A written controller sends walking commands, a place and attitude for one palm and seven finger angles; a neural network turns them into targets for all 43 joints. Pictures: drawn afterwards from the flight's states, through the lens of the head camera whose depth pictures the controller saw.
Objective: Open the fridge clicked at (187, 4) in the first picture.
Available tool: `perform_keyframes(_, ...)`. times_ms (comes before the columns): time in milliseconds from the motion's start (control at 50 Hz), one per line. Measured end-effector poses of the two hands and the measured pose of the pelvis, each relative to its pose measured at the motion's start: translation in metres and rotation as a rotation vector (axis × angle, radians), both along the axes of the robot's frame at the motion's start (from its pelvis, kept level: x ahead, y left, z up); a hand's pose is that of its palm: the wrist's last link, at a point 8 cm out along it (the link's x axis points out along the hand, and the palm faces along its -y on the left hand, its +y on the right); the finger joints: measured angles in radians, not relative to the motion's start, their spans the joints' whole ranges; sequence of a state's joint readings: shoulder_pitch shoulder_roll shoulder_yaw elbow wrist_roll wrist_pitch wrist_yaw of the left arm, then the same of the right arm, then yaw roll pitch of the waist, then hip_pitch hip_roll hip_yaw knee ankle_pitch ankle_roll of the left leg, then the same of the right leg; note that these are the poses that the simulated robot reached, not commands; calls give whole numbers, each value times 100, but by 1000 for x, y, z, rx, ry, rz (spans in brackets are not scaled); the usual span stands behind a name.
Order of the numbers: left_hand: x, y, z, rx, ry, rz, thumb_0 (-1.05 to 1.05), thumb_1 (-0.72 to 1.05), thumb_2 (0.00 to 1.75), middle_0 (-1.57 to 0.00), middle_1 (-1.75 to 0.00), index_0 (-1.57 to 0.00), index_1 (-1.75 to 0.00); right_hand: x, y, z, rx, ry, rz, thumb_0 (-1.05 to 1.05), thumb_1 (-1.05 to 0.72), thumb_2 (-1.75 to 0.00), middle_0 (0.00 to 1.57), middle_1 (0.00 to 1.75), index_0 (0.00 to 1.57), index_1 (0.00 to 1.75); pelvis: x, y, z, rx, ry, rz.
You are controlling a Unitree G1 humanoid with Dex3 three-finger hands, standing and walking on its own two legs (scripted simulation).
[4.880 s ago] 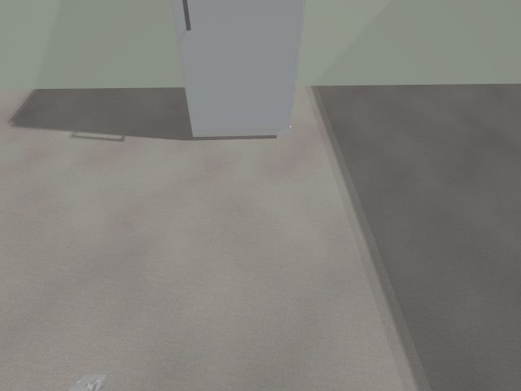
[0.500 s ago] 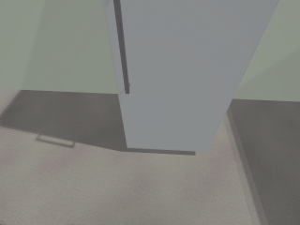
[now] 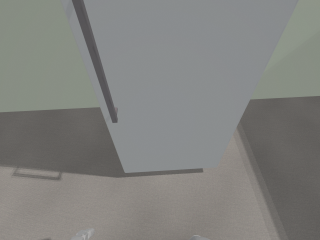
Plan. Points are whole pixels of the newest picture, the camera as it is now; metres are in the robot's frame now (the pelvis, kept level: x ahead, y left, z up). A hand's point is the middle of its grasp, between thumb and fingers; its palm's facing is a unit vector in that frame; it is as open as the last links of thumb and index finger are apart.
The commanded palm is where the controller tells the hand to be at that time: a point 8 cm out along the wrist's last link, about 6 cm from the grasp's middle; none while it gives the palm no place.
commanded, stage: take the last steps up to it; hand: left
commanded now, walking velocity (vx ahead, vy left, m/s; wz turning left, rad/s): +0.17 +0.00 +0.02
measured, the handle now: (101, 68) +0.55 +0.17 +0.13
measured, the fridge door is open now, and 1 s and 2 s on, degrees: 0 0 0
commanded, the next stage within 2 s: come to a stop and stand still in 0.08 s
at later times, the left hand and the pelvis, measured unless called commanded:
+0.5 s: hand out of the picture +0.10 +0.19 -0.18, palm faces +0.09 -0.98 -0.18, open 7.3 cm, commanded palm none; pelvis +0.10 +0.01 +0.00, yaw +0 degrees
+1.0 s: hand out of the picture +0.07 +0.14 -0.15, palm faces +0.08 -0.97 -0.23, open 7.3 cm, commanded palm none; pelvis +0.06 -0.04 +0.01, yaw +2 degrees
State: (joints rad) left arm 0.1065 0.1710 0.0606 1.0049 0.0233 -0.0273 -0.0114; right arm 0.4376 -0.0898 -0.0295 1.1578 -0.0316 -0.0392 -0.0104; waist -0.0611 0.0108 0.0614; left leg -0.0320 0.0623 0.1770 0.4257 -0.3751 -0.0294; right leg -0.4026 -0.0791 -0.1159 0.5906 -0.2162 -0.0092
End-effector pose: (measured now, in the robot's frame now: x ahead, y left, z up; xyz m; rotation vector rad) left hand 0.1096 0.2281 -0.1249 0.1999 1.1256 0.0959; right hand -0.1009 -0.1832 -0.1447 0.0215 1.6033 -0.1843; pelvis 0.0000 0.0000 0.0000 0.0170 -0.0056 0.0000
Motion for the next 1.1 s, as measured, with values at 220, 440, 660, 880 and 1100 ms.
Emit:
perform_keyframes(220, 16, -11, -1, 11, 28, 122, -3, 96, 90, -20, -30, -21, -29, 157, -53, -1, -77, -177, 115, 0, -91, -90, 19, 30, 20, 30, 61, -14, 4, -29, -7, 39)
perform_keyframes(440, -11, 12, -28, -38, 234, 176, -1, 92, 90, -20, -30, -20, -29, 283, -30, 19, -149, -384, 216, 0, -92, -90, 19, 30, 20, 30, 101, 12, 1, -29, -20, 14)
perform_keyframes(660, -19, 11, -10, 37, 255, 146, 0, 91, 90, -20, -30, -20, -29, 277, -38, 8, -104, -397, 178, -1, -91, -89, 20, 30, 21, 30, 76, -5, 3, -22, -7, -1)
perform_keyframes(880, -37, -36, 5, 42, 187, 132, 0, 91, 90, -20, -30, -20, -29, 203, -94, -1, -78, -261, 137, 0, -91, -90, 19, 30, 20, 30, 63, -40, 8, 11, -4, 8)
perform_keyframes(1100, -69, -20, 0, 17, 232, 186, 1, 92, 90, -20, -30, -21, -30, 173, -85, 8, -116, -159, 200, 0, -91, -90, 19, 30, 20, 30, 50, -21, 11, 5, 11, 44)
